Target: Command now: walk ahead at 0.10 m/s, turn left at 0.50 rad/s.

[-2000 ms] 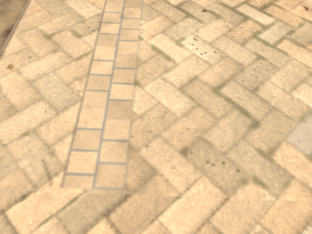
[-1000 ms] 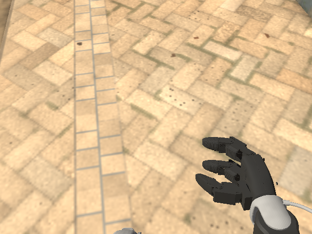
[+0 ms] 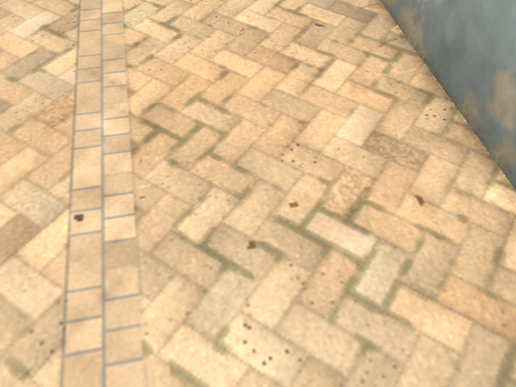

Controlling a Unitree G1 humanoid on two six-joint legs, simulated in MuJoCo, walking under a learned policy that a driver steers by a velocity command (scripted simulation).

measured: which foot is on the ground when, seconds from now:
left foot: down 0.00-0.62, up 0.64-0.98, down 1.00-1.00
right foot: up 0.00-0.60, down 0.62-1.00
